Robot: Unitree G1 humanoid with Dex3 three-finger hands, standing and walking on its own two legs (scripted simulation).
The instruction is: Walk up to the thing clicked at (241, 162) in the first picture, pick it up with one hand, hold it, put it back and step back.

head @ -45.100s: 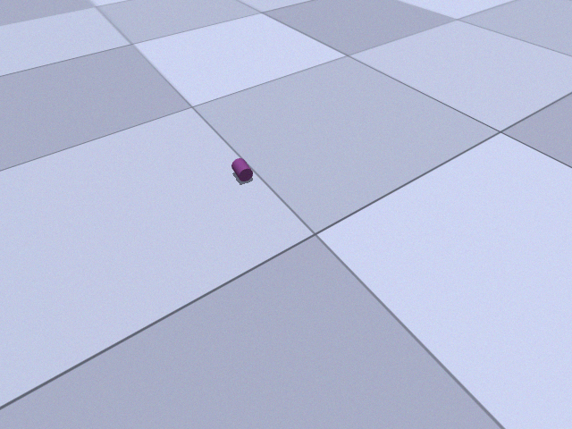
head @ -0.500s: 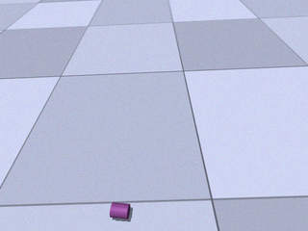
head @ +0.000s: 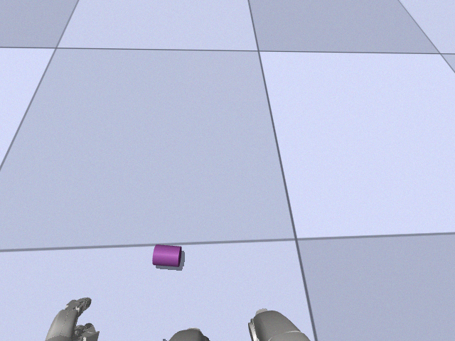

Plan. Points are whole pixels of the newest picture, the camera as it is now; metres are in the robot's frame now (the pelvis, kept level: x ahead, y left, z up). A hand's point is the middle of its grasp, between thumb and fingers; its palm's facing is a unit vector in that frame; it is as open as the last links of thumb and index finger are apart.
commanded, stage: step back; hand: left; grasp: from above
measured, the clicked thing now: (167, 255) +0.47 +0.23 -0.72
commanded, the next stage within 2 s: none
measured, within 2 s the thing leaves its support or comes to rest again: neither
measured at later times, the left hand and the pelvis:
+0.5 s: hand out of the picture -0.06 +0.23 -0.13, palm faces -0.08 -0.91 -0.41, open 7.4 cm; pelvis -0.14 -0.03 +0.00, yaw -6 degrees
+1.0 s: hand out of the picture -0.17 +0.24 -0.15, palm faces +0.00 -0.93 -0.36, open 7.4 cm; pelvis -0.29 -0.03 +0.00, yaw -2 degrees
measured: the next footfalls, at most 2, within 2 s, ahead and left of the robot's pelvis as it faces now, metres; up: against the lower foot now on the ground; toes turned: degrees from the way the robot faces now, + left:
right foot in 0.34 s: -0.09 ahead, -0.14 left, +0.00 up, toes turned -3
left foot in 0.72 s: -0.19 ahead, +0.09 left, +0.00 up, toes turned -2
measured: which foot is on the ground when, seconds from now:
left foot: down 0.00-0.38, up 0.40-0.70, down 0.72-1.00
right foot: up 0.00-0.32, down 0.34-0.76, up 0.78-1.00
